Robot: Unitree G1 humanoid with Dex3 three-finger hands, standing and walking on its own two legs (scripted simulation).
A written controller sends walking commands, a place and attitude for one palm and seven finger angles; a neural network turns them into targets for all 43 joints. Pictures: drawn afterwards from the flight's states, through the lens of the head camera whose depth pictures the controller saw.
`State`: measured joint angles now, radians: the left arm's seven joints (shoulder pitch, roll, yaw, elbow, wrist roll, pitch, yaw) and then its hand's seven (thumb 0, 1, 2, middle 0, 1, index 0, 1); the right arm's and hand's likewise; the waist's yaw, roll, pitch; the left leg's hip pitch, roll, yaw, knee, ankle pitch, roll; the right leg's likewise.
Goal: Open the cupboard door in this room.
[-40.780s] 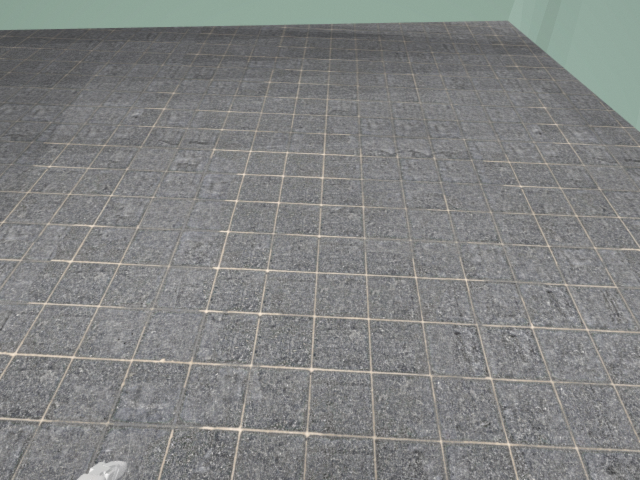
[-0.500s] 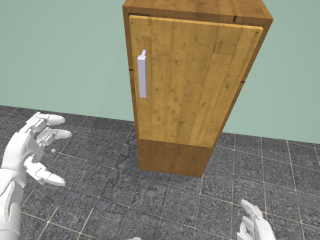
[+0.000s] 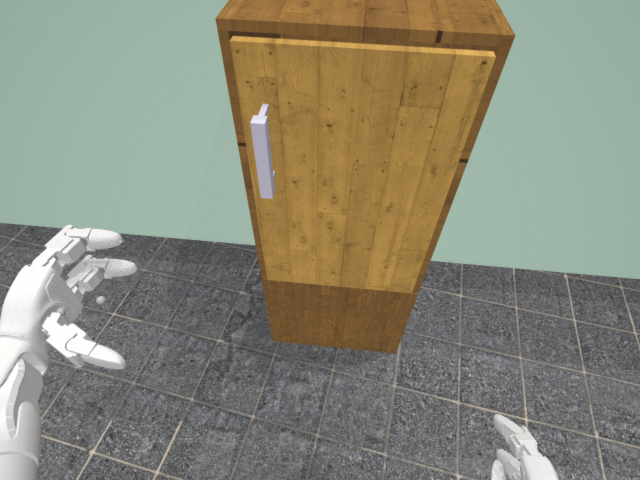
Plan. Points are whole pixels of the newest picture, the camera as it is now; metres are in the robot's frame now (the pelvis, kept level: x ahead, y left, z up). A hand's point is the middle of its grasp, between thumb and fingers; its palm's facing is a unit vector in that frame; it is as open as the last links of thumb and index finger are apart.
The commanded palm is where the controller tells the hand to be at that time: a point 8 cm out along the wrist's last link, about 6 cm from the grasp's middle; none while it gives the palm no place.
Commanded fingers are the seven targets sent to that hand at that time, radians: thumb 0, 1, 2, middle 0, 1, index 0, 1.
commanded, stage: raise the hand with hooked fingers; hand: left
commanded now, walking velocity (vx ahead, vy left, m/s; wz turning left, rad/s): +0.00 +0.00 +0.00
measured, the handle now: (266, 152) +0.60 +0.13 +0.07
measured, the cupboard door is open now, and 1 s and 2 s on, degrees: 0 0 0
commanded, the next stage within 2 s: move the hooked fingers beside the handle in 0.06 s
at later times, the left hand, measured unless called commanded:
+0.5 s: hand (137, 261) +0.35 +0.25 +0.09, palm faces -0.05 -1.00 -0.01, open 14.0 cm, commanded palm +0.32 +0.30 +0.09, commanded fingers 0.00 -0.50 0.30 -0.30 -1.20 -0.30 -1.20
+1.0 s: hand (173, 225) +0.41 +0.22 +0.09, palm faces -0.05 -1.00 +0.01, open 14.0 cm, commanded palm +0.40 +0.28 +0.08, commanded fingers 0.00 -0.50 0.30 -0.30 -1.20 -0.30 -1.20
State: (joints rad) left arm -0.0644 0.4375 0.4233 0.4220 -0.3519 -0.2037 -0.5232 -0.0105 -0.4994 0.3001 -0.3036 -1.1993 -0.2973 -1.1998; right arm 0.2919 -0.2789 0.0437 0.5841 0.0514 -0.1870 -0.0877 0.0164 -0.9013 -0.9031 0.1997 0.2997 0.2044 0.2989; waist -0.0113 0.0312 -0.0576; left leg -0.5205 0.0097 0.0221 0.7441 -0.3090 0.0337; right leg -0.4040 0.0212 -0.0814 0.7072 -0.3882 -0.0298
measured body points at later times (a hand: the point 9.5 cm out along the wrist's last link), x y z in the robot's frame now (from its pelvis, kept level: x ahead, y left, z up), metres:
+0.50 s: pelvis +0.00 -0.01 -0.01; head +0.03 +0.00 +0.44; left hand +0.34 +0.30 +0.10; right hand +0.13 -0.27 -0.09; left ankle +0.04 +0.10 -0.71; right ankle -0.02 -0.10 -0.71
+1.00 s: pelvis +0.01 +0.01 -0.01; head +0.06 +0.01 +0.44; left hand +0.41 +0.28 +0.09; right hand +0.09 -0.26 -0.11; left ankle +0.04 +0.10 -0.71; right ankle -0.01 -0.10 -0.71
